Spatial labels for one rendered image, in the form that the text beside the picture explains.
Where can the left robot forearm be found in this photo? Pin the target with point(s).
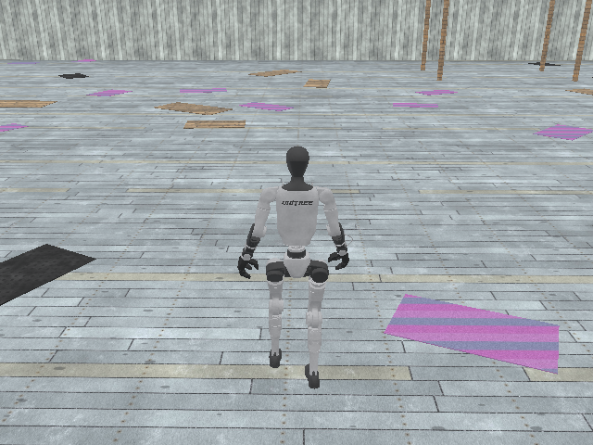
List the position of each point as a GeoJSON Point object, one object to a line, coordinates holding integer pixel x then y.
{"type": "Point", "coordinates": [250, 245]}

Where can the robot right thigh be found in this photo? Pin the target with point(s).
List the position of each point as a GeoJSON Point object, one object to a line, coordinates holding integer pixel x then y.
{"type": "Point", "coordinates": [318, 274]}

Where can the right robot forearm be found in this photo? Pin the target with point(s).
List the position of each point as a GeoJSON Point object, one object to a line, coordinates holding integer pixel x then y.
{"type": "Point", "coordinates": [340, 242]}

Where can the left robot upper arm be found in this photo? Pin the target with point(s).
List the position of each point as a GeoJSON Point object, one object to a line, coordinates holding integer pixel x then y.
{"type": "Point", "coordinates": [267, 196]}

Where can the right robot upper arm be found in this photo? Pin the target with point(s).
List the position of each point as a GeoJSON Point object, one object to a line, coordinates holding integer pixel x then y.
{"type": "Point", "coordinates": [327, 198]}

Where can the right robot hand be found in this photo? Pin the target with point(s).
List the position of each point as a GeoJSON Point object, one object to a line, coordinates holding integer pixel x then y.
{"type": "Point", "coordinates": [334, 257]}

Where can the left robot hand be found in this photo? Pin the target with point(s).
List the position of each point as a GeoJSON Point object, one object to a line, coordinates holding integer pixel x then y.
{"type": "Point", "coordinates": [245, 264]}

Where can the robot torso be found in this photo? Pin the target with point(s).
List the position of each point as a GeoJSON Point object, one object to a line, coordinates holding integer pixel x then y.
{"type": "Point", "coordinates": [296, 223]}

